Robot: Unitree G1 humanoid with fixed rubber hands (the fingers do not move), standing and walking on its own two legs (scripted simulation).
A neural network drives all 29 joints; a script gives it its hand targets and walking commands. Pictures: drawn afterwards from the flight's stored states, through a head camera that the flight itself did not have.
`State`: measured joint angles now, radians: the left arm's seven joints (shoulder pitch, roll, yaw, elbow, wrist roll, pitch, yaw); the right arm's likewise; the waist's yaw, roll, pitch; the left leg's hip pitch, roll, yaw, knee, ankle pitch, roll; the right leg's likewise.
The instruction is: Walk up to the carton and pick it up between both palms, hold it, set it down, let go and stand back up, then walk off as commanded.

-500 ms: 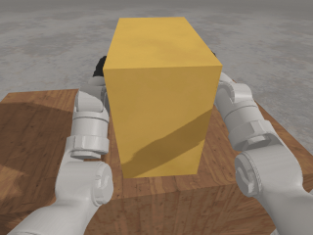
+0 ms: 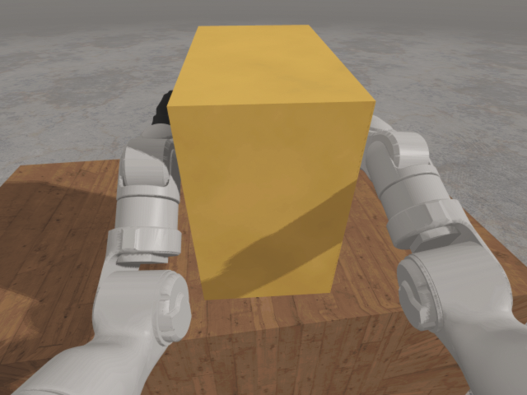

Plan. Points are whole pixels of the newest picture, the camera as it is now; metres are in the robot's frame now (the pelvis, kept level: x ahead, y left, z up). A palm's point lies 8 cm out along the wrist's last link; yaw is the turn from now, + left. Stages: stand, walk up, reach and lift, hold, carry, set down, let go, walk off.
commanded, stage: hold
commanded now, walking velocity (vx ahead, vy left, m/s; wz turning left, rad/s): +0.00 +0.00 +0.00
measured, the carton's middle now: (260, 151) +0.39 +0.01 +0.26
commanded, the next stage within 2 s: none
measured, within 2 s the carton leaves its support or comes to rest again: neither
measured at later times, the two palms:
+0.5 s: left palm (164, 134) +0.37 +0.14 +0.30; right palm (360, 127) +0.37 -0.13 +0.30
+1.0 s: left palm (163, 132) +0.37 +0.14 +0.30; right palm (360, 125) +0.36 -0.13 +0.31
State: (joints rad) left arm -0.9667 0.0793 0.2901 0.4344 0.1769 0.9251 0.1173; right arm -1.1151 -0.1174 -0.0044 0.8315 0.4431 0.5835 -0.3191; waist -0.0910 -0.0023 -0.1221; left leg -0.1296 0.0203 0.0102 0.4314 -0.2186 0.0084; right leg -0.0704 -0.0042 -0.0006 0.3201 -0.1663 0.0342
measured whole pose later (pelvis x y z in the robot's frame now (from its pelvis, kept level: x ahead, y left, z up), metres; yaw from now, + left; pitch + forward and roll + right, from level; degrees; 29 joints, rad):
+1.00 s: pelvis +0.00 +0.00 +0.00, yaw +0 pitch -5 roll -2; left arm -1.00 0.08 0.33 0.47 0.19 0.93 0.10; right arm -1.13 -0.12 0.00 0.83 0.42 0.64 -0.33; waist -0.09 0.01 -0.14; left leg -0.13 0.02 0.01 0.43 -0.21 0.01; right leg -0.07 0.00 0.00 0.32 -0.16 0.03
